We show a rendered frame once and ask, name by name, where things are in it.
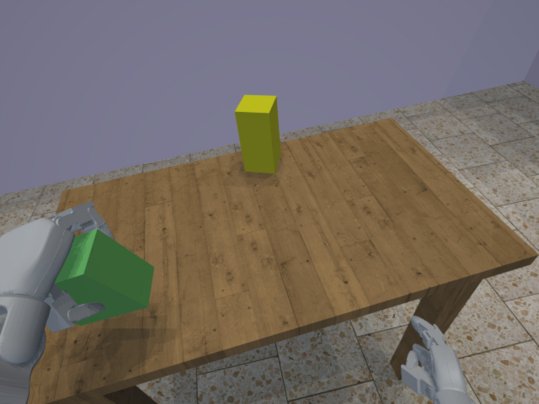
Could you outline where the sponge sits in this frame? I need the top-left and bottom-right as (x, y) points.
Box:
(47, 229), (154, 326)

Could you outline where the left robot hand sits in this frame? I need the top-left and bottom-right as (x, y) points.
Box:
(0, 201), (114, 332)

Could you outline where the robot left forearm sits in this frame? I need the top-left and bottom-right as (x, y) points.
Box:
(0, 295), (51, 404)

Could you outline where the right robot hand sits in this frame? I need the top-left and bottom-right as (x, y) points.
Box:
(401, 316), (467, 401)

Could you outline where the table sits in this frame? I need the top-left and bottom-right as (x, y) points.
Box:
(27, 118), (539, 404)

